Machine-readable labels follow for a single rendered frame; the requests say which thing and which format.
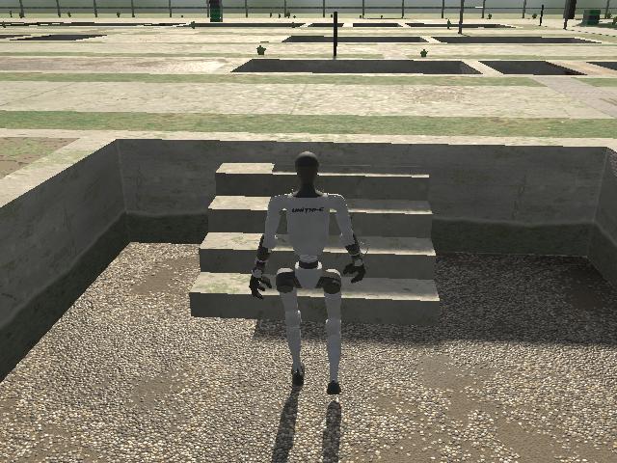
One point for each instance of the robot right upper arm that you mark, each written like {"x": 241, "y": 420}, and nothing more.
{"x": 342, "y": 216}

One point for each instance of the robot left thigh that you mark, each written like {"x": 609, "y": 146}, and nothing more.
{"x": 285, "y": 282}

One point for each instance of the robot left upper arm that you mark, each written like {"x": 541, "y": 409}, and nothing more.
{"x": 277, "y": 204}

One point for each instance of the robot right hand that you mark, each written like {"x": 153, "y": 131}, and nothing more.
{"x": 352, "y": 269}

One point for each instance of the robot left hand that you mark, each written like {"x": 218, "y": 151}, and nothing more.
{"x": 254, "y": 285}

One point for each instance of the robot thigh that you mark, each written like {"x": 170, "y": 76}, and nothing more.
{"x": 285, "y": 282}
{"x": 332, "y": 287}

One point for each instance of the left robot forearm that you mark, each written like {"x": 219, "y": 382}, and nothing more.
{"x": 261, "y": 259}

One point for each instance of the right robot forearm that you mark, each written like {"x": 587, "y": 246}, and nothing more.
{"x": 355, "y": 252}

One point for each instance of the robot right thigh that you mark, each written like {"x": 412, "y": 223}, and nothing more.
{"x": 332, "y": 287}

